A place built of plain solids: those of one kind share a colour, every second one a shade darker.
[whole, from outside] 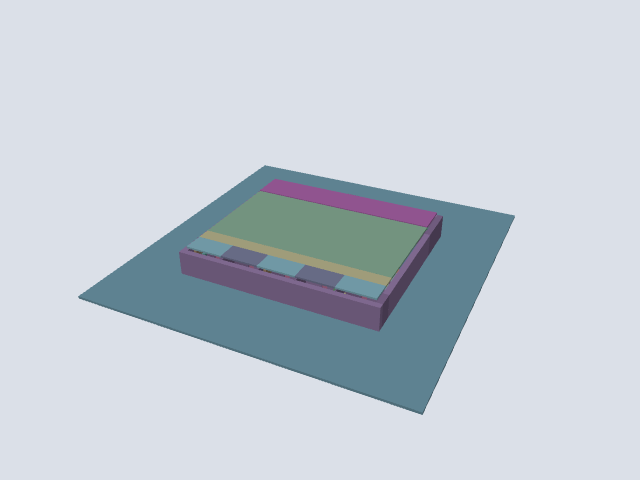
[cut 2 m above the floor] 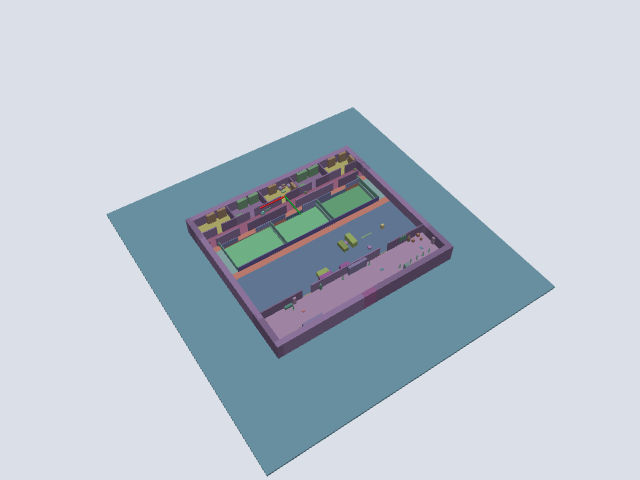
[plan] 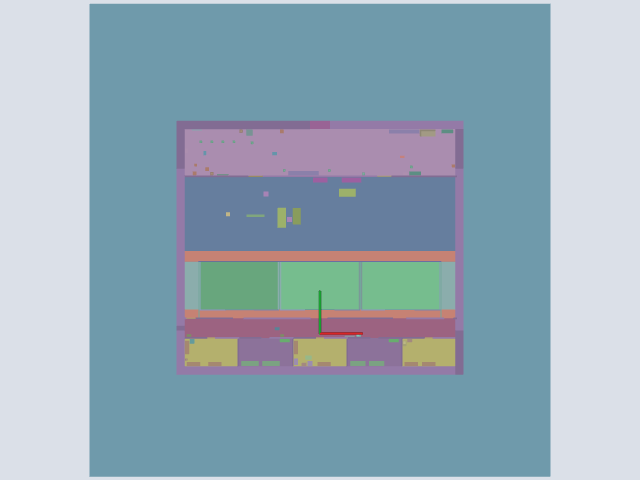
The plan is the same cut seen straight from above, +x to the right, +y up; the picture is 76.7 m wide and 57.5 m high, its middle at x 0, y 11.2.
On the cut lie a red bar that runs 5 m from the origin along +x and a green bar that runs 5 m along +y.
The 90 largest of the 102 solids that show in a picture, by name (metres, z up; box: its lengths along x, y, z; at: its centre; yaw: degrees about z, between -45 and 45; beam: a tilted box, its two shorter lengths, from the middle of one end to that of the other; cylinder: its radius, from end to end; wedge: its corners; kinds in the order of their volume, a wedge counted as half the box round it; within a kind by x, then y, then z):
{
 "ground_under_all_1": {"box": [55.22, 56.66, 0.4], "at": [0.0, 11.18, -0.75]},
 "wall_1": {"box": [1.0, 5.3, 4.18], "at": [-16.7, -2.28, 1.49]},
 "wall_2": {"box": [1.0, 4.15, 4.18], "at": [-16.7, 0.65, 1.49]},
 "wall_3": {"box": [1.0, 18.81, 4.18], "at": [-16.7, 10.32, 1.49]},
 "wall_4": {"box": [1.0, 7.55, 4.18], "at": [-16.7, 21.7, 1.49]},
 "wall_5": {"box": [2.89, 0.2, 4.18], "at": [-14.96, -0.53, 1.49]},
 "wall_6": {"box": [2.89, 0.2, 4.18], "at": [-14.96, -0.53, 1.49]},
 "wall_7": {"box": [8.32, 1.0, 4.18], "at": [-13.04, -4.43, 1.49]},
 "wall_8": {"box": [4.47, 0.2, 4.18], "at": [-12.64, 1.82, 1.49]},
 "wall_9": {"box": [7.83, 0.2, 4.18], "at": [-12.49, 18.83, 1.49]},
 "wall_10": {"box": [2.89, 0.2, 4.18], "at": [-11.12, -0.53, 1.49]},
 "wall_11": {"box": [0.2, 3.7, 4.18], "at": [-9.78, -2.28, 1.49]},
 "wall_12": {"box": [16.0, 1.0, 4.18], "at": [-9.2, 24.98, 1.49]},
 "wall_13": {"box": [2.89, 0.2, 4.18], "at": [-8.44, -0.53, 1.49]},
 "wall_14": {"box": [8.32, 1.0, 4.18], "at": [-6.52, -4.43, 1.49]},
 "wall_15": {"box": [8.04, 0.2, 4.18], "at": [-5.14, 1.82, 1.49]},
 "wall_16": {"box": [2.89, 0.2, 4.18], "at": [-4.6, -0.53, 1.49]},
 "wall_17": {"box": [0.2, 3.7, 4.18], "at": [-3.26, -2.28, 1.49]},
 "wall_18": {"box": [2.89, 0.2, 4.18], "at": [-1.92, -0.53, 1.49]},
 "wall_19": {"box": [8.32, 1.0, 4.18], "at": [0.0, -4.43, 1.49]},
 "wall_20": {"box": [13.74, 0.2, 4.18], "at": [0.0, 18.83, 1.49]},
 "wall_21": {"box": [2.89, 0.2, 4.18], "at": [1.92, -0.53, 1.49]},
 "wall_22": {"box": [0.2, 3.7, 4.18], "at": [3.26, -2.28, 1.49]},
 "wall_23": {"box": [5.57, 0.2, 4.18], "at": [3.26, -0.53, 1.49]},
 "wall_24": {"box": [2.89, 0.2, 4.18], "at": [4.6, -0.53, 1.49]},
 "wall_25": {"box": [7.86, 0.2, 4.18], "at": [4.81, 1.82, 1.49]},
 "wall_26": {"box": [8.32, 1.0, 4.18], "at": [6.52, -4.43, 1.49]},
 "wall_27": {"box": [2.89, 0.2, 4.18], "at": [8.44, -0.53, 1.49]},
 "wall_28": {"box": [16.0, 1.0, 4.18], "at": [9.2, 24.98, 1.49]},
 "wall_29": {"box": [0.2, 3.7, 4.18], "at": [9.78, -2.28, 1.49]},
 "wall_30": {"box": [5.57, 0.2, 4.18], "at": [9.78, -0.53, 1.49]},
 "wall_31": {"box": [7.83, 0.2, 4.18], "at": [12.49, 18.83, 1.49]},
 "wall_32": {"box": [4.54, 0.2, 4.18], "at": [12.61, 1.82, 1.49]},
 "wall_33": {"box": [8.32, 1.0, 4.18], "at": [13.04, -4.43, 1.49]},
 "wall_34": {"box": [2.89, 0.2, 4.18], "at": [14.96, -0.53, 1.49]},
 "wall_35": {"box": [2.89, 0.2, 4.18], "at": [14.96, -0.53, 1.49]},
 "wall_36": {"box": [1.0, 5.3, 4.18], "at": [16.7, -2.28, 1.49]},
 "wall_37": {"box": [1.0, 4.15, 4.18], "at": [16.7, 0.65, 1.49]},
 "wall_38": {"box": [1.0, 18.81, 4.18], "at": [16.7, 10.32, 1.49]},
 "wall_39": {"box": [1.0, 7.55, 4.18], "at": [16.7, 21.7, 1.49]},
 "floor_yard_1": {"box": [32.6, 8.95, 1.38], "at": [0.0, 14.36, 0.09]},
 "floor_lobby_1": {"box": [32.6, 5.75, 1.38], "at": [0.0, 21.7, 0.09]},
 "ceil_hall_1": {"box": [32.6, 17.01, 0.3], "at": [0.0, 10.32, 4.18]},
 "floor_plot_1": {"box": [9.25, 5.71, 0.6], "at": [-9.68, 5.72, -0.3]},
 "floor_plot_2": {"box": [9.3, 5.71, 0.6], "at": [0.0, 5.72, -0.3]},
 "floor_plot_3": {"box": [9.25, 5.71, 1.18], "at": [9.68, 5.72, -0.01]},
 "floor_walkway_1": {"box": [32.6, 1.05, 1.38], "at": [0.0, 2.35, 0.09]},
 "floor_walkway_2": {"box": [32.6, 1.3, 1.38], "at": [0.0, 9.23, 0.09]},
 "floor_back_corridor_1": {"box": [32.6, 2.35, 1.38], "at": [0.0, 0.65, 0.09]},
 "floor_store_1": {"box": [6.52, 3.5, 1.38], "at": [-13.04, -2.28, 0.09]},
 "floor_store_2": {"box": [6.52, 3.5, 1.38], "at": [0.0, -2.28, 0.09]},
 "floor_store_3": {"box": [6.52, 3.5, 1.38], "at": [13.04, -2.28, 0.09]},
 "floor_office_1": {"box": [6.52, 3.5, 1.38], "at": [-6.52, -2.28, 0.09]},
 "floor_office_2": {"box": [6.52, 3.5, 1.38], "at": [6.52, -2.28, 0.09]},
 "ceil_lobby_1": {"box": [32.6, 5.75, 0.3], "at": [0.0, 21.7, 4.33]},
 "floor_baulk_1": {"box": [2.0, 5.71, 1.38], "at": [-15.3, 5.72, 0.09]},
 "floor_baulk_2": {"box": [0.4, 5.71, 1.38], "at": [-4.85, 5.72, 0.09]},
 "floor_baulk_3": {"box": [0.4, 5.71, 1.38], "at": [4.85, 5.72, 0.09]},
 "floor_baulk_4": {"box": [2.0, 5.71, 1.38], "at": [15.3, 5.72, 0.09]},
 "ceil_back_corridor_1": {"box": [32.6, 2.35, 0.3], "at": [0.0, 0.65, 4.18]},
 "ceil_store_1": {"box": [6.52, 3.5, 0.3], "at": [-13.04, -2.28, 4.18]},
 "ceil_store_2": {"box": [6.52, 3.5, 0.3], "at": [0.0, -2.28, 4.18]},
 "ceil_store_3": {"box": [6.52, 3.5, 0.3], "at": [13.04, -2.28, 4.18]},
 "ceil_office_1": {"box": [6.52, 3.5, 0.3], "at": [-6.52, -2.28, 4.18]},
 "ceil_office_2": {"box": [6.52, 3.5, 0.3], "at": [6.52, -2.28, 4.18]},
 "shelves_store_1": {"box": [0.5, 1.6, 2.0], "at": [-15.92, -1.68, 1.78]},
 "shelves_store_2": {"box": [1.6, 0.5, 2.0], "at": [-15.15, -3.65, 1.78]},
 "shelves_store_3": {"box": [1.6, 0.5, 2.0], "at": [-12.6, -3.65, 1.78]},
 "shelves_store_4": {"box": [0.5, 1.6, 2.0], "at": [-2.88, -1.68, 1.78]},
 "shelves_store_5": {"box": [1.6, 0.5, 2.0], "at": [0.49, -3.65, 1.78]},
 "shelves_store_6": {"box": [1.6, 0.5, 2.0], "at": [10.93, -3.65, 1.78]},
 "shelves_store_7": {"box": [1.6, 0.5, 2.0], "at": [13.03, -3.65, 1.78]},
 "door_leaf_1": {"box": [2.4, 0.97, 4.65], "at": [0.0, 25.0, 1.73]},
 "cabinets_office_1": {"box": [2.1, 0.6, 2.0], "at": [-8.38, -3.6, 1.78]},
 "cabinets_office_2": {"box": [2.1, 0.6, 2.0], "at": [-5.88, -3.6, 1.78]},
 "cabinets_office_3": {"box": [1.85, 0.6, 2.0], "at": [4.54, -3.6, 1.78]},
 "cabinets_office_4": {"box": [1.85, 0.6, 2.0], "at": [6.79, -3.6, 1.78]},
 "rail_far_1": {"box": [29.12, 0.12, 2.43], "at": [0.0, 8.64, 0.61]},
 "rail_baulk_1": {"box": [0.12, 6.66, 2.43], "at": [-14.5, 5.25, 0.61]},
 "rail_baulk_2": {"box": [0.12, 5.71, 2.43], "at": [-4.85, 5.73, 0.61]},
 "rail_baulk_3": {"box": [0.12, 5.71, 2.43], "at": [4.85, 5.73, 0.61]},
 "rail_baulk_4": {"box": [0.12, 6.66, 2.43], "at": [14.5, 5.25, 0.61]},
 "lockers_lobby_1": {"box": [3.65, 0.5, 1.8], "at": [-1.98, 19.21, 1.68]},
 "lockers_lobby_2": {"box": [3.65, 0.5, 1.8], "at": [10.07, 24.2, 1.68]},
 "console_hall_1": {"box": [1.0, 2.4, 1.16], "at": [-4.58, 13.86, 1.35]},
 "console_hall_2": {"box": [0.95, 2.0, 0.79], "at": [-2.78, 14.05, 1.17]},
 "console_hall_3": {"box": [2.0, 0.95, 0.79], "at": [3.28, 16.86, 1.17]},
 "cabinets_hall_1": {"box": [1.75, 0.6, 2.0], "at": [0.03, 18.4, 1.78]},
 "cabinets_hall_2": {"box": [2.35, 0.6, 2.0], "at": [3.77, 18.4, 1.78]},
 "drinks_machine_lobby_1": {"box": [0.8, 0.75, 1.85], "at": [-8.45, 24.07, 1.7]}
}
